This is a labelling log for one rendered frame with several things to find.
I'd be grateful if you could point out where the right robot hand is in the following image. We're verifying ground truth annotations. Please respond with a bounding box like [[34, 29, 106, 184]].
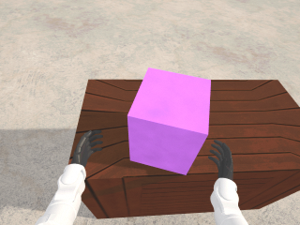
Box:
[[208, 140, 233, 181]]

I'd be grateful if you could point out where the carton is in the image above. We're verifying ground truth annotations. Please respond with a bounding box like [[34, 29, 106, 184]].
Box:
[[127, 67, 211, 175]]

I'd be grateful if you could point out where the left robot forearm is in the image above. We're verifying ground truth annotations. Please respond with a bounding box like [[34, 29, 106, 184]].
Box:
[[35, 163, 86, 225]]

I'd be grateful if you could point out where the left robot hand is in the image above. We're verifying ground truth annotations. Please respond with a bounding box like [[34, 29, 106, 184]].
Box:
[[70, 129, 103, 168]]

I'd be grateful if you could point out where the right robot forearm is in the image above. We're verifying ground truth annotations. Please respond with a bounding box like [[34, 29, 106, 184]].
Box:
[[210, 177, 248, 225]]

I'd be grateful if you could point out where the pedestal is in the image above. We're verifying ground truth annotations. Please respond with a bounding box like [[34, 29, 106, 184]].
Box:
[[68, 79, 300, 219]]

